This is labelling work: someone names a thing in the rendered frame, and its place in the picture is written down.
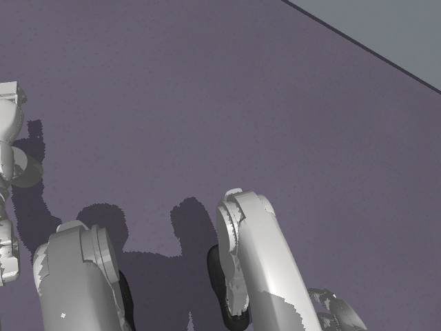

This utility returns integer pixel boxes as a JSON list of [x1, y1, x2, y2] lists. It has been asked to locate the left robot arm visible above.
[[0, 141, 20, 331]]

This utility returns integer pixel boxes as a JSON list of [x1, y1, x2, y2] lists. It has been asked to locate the right robot hand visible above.
[[307, 288, 368, 331]]

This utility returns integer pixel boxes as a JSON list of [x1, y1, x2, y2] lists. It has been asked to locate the left robot hand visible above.
[[0, 81, 28, 177]]

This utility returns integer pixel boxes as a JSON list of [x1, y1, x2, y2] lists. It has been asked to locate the left robot foot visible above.
[[119, 270, 136, 331]]

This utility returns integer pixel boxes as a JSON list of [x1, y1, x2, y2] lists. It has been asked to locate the right robot foot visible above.
[[207, 244, 249, 331]]

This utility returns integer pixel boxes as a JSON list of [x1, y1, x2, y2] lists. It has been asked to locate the can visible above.
[[11, 146, 43, 188]]

